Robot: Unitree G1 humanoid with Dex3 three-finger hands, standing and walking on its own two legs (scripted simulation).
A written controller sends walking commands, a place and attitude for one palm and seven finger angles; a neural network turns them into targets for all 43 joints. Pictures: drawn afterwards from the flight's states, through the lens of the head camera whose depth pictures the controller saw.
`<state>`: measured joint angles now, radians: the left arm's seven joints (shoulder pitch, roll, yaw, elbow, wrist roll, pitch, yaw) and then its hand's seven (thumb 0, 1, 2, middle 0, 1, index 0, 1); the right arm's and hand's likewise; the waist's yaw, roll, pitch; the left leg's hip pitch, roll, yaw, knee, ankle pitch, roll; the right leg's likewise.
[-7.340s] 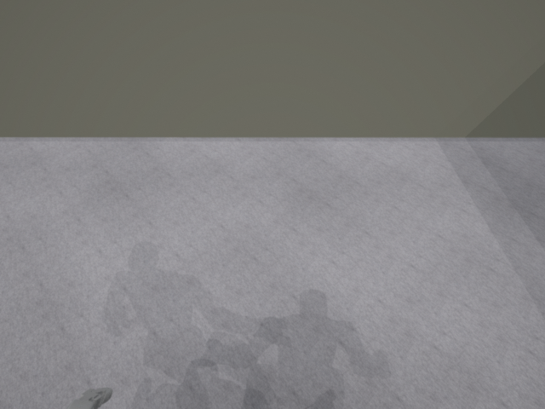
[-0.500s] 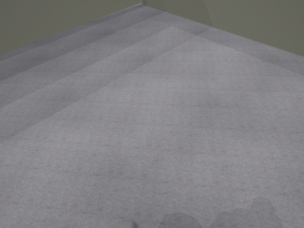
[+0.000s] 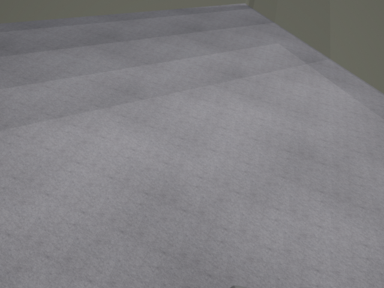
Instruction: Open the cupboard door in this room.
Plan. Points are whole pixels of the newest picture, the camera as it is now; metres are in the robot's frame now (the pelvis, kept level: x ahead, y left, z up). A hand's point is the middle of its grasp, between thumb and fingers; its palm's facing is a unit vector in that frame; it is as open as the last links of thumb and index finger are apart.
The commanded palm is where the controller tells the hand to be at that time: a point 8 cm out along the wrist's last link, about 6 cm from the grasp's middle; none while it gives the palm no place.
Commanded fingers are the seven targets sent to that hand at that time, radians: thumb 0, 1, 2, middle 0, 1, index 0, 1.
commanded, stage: turn or walk to find it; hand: left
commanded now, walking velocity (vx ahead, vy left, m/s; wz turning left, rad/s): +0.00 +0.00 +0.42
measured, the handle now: out of the picture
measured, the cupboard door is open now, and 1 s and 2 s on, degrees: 0 0 0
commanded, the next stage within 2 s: none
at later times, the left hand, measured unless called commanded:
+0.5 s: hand out of the picture +0.04 +0.14 -0.14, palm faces +0.21 -0.94 -0.28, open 7.3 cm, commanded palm none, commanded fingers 0.00 0.90 0.90 -0.20 -0.30 -0.20 -0.30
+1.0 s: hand out of the picture -0.17 +0.17 -0.19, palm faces +0.47 -0.85 -0.24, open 7.3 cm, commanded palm none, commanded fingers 0.00 0.90 0.90 -0.20 -0.30 -0.20 -0.30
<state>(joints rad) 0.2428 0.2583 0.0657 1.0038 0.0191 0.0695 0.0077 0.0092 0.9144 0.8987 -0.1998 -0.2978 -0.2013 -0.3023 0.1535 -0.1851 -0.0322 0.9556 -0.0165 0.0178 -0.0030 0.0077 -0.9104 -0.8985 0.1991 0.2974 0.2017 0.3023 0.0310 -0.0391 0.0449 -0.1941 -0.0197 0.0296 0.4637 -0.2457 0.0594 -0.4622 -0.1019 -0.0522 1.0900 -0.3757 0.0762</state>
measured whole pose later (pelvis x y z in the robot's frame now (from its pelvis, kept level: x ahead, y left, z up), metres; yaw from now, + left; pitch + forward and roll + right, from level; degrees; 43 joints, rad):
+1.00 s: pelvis -0.08 -0.03 -0.01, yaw +25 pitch -2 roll -1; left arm 0.27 0.26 0.06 1.02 0.02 0.08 0.02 0.01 0.91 0.90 -0.20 -0.30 -0.20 -0.30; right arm 0.13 -0.20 -0.04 0.95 -0.02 0.02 0.01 0.01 -0.91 -0.90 0.20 0.30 0.20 0.30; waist 0.04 -0.05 0.06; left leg -0.22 0.00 0.05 0.56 -0.31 0.04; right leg -0.41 -0.12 -0.11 0.99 -0.49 0.05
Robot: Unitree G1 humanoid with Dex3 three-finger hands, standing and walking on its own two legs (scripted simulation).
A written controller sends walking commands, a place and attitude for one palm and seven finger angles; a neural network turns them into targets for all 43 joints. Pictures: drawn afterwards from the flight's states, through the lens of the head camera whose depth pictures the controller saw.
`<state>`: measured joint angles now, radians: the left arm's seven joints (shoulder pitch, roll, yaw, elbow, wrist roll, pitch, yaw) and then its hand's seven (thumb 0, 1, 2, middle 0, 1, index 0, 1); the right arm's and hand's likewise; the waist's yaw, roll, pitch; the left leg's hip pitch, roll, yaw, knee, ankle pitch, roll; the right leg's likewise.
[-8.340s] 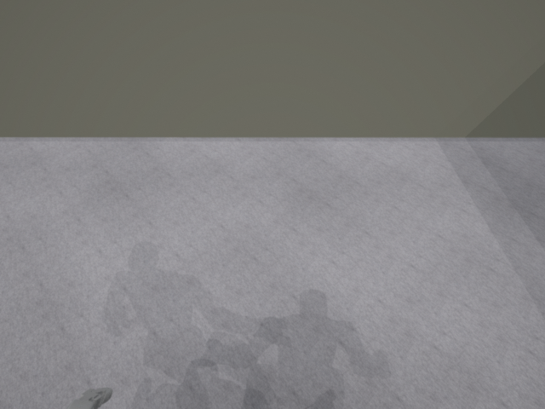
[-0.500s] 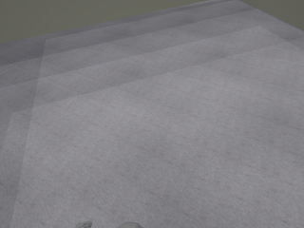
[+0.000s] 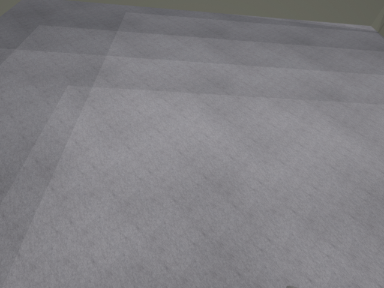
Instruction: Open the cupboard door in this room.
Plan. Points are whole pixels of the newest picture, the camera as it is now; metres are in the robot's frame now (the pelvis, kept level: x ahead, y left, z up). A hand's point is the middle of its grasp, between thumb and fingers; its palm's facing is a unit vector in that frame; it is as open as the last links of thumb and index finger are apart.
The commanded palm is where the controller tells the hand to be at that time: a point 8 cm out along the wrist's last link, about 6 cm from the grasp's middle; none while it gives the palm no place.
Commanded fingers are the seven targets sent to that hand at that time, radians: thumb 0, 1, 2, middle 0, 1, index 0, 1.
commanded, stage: turn or walk to find it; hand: left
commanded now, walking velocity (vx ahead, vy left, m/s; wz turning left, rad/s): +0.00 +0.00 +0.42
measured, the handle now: out of the picture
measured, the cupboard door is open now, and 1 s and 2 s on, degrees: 0 0 0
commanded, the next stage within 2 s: none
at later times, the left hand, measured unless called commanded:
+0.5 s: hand out of the picture +0.03 +0.16 -0.14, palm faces +0.21 -0.94 -0.28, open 7.3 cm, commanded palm none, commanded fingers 0.00 0.90 0.90 -0.20 -0.30 -0.20 -0.30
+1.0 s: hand out of the picture -0.14 +0.19 -0.18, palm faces +0.46 -0.86 -0.23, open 7.3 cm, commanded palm none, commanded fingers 0.00 0.90 0.90 -0.20 -0.30 -0.20 -0.30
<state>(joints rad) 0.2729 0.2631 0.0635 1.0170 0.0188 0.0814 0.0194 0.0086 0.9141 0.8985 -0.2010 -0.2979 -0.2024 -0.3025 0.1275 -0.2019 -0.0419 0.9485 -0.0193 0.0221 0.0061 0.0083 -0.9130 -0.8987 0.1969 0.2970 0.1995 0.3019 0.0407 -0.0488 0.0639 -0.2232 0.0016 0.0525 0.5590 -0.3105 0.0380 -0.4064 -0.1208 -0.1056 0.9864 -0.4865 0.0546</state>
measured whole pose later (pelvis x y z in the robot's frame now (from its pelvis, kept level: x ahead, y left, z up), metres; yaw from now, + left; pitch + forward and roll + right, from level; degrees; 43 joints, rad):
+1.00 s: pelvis -0.07 -0.01 +0.00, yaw +24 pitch -2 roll -1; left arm 0.25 0.26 0.06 1.01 0.02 0.08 0.01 0.01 0.91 0.90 -0.20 -0.30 -0.20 -0.30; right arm 0.14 -0.20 -0.04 0.95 -0.02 0.02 0.00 0.01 -0.91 -0.90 0.20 0.30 0.20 0.30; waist 0.03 -0.05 0.06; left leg -0.22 0.00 0.05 0.54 -0.29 0.04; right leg -0.42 -0.11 -0.09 1.03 -0.46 0.06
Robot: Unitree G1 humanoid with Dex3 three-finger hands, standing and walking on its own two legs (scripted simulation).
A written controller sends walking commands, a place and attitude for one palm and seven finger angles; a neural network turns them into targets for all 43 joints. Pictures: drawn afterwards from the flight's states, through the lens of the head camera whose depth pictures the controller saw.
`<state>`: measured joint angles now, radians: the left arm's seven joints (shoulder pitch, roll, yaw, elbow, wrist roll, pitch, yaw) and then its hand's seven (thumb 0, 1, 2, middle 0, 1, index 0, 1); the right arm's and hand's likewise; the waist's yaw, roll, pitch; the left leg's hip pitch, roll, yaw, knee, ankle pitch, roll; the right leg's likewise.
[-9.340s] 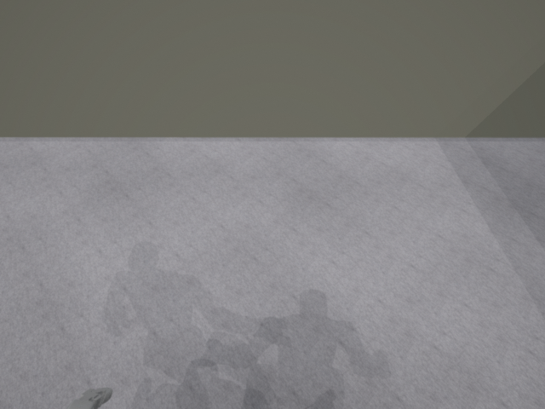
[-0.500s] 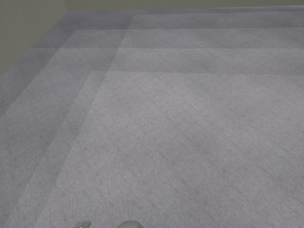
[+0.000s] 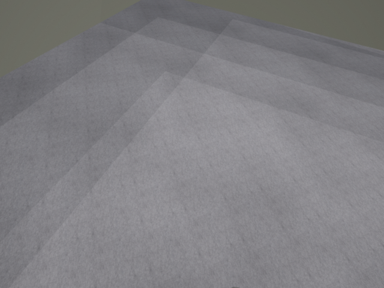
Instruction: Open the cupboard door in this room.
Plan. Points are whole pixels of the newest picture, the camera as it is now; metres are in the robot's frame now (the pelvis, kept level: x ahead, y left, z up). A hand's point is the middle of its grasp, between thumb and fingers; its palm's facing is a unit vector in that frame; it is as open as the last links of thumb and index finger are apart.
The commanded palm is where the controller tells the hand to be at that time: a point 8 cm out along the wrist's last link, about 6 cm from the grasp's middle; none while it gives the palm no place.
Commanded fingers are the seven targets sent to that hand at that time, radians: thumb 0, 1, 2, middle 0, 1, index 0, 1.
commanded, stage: turn or walk to find it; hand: left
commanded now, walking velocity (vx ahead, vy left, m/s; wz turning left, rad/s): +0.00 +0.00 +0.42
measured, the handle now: out of the picture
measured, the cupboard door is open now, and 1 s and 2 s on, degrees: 0 0 0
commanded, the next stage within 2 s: stand and wait in 1.18 s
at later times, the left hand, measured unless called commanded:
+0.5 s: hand out of the picture +0.03 +0.15 -0.14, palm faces +0.21 -0.94 -0.28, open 7.3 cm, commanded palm none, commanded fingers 0.00 0.90 0.90 -0.20 -0.30 -0.20 -0.30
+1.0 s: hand out of the picture -0.15 +0.19 -0.18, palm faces +0.48 -0.85 -0.24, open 7.3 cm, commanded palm none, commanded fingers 0.00 0.90 0.90 -0.20 -0.30 -0.20 -0.30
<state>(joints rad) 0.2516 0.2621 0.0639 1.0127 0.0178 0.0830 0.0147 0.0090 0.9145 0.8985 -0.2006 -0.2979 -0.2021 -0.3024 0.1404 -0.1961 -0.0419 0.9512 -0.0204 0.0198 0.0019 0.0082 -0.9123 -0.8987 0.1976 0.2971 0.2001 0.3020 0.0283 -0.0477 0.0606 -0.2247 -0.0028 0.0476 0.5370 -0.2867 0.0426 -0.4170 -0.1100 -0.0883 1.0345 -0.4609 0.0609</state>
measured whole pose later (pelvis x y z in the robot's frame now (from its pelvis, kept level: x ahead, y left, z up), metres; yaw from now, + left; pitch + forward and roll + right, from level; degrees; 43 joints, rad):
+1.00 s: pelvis -0.08 -0.01 +0.00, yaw +26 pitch -1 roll -1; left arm 0.25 0.26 0.06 1.01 0.02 0.08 0.01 0.01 0.91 0.90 -0.20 -0.30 -0.20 -0.30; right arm 0.15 -0.20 -0.04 0.95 -0.02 0.02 0.00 0.01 -0.91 -0.90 0.20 0.30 0.20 0.30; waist 0.03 -0.05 0.06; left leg -0.22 0.00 0.04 0.54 -0.30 0.03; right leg -0.43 -0.11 -0.09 1.03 -0.47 0.06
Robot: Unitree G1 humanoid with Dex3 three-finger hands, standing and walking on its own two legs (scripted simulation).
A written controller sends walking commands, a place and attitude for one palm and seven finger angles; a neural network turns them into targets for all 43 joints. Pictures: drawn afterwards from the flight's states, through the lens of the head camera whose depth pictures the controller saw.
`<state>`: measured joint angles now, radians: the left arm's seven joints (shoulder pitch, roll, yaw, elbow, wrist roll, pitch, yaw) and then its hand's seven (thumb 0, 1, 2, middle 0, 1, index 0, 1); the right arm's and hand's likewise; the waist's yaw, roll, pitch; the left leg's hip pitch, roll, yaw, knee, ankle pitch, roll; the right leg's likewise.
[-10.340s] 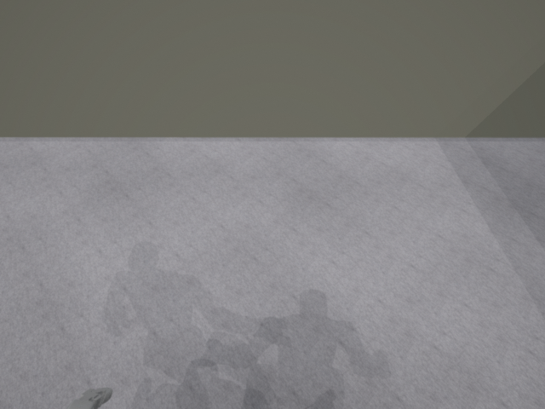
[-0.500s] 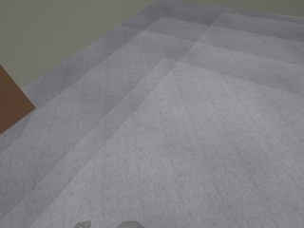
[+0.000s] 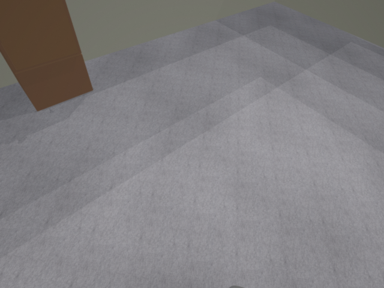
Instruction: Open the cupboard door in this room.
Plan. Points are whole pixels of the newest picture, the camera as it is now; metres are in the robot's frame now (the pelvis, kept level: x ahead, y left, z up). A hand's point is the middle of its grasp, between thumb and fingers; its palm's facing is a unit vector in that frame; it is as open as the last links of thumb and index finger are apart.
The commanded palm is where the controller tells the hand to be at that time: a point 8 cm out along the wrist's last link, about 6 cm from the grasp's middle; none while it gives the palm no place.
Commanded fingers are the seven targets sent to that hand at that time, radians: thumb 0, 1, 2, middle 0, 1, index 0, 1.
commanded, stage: turn or walk to find it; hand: left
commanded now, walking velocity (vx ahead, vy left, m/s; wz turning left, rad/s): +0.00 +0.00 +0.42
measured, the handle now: out of the picture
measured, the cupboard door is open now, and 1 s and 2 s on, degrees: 0 0 0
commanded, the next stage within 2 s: stand and wait in 0.18 s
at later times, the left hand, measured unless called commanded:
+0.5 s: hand out of the picture +0.03 +0.13 -0.14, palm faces +0.13 -0.95 -0.27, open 7.3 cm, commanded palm none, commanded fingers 0.00 0.90 0.90 -0.20 -0.30 -0.20 -0.30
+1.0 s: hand out of the picture -0.11 +0.15 -0.18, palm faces +0.35 -0.91 -0.21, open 7.3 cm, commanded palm none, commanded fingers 0.00 0.90 0.90 -0.20 -0.30 -0.20 -0.30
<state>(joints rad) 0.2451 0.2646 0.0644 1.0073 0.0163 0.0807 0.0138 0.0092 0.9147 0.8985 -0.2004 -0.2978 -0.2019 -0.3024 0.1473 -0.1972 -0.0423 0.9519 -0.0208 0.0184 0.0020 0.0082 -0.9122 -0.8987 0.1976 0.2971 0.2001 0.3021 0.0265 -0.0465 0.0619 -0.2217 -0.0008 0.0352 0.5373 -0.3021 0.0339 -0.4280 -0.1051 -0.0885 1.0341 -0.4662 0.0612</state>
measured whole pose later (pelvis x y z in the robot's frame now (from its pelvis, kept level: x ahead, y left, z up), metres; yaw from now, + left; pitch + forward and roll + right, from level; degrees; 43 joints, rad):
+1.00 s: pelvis -0.06 -0.04 +0.00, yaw +17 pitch -2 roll +0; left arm 0.26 0.21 0.05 1.07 0.02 0.07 0.02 0.01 0.91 0.90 -0.20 -0.30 -0.20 -0.30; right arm 0.18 -0.17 -0.04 1.03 -0.02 0.03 -0.01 0.01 -0.91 -0.90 0.20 0.30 0.20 0.30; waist 0.03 -0.04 0.04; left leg -0.19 -0.02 0.02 0.50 -0.29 0.03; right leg -0.39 -0.08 -0.10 0.91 -0.45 0.03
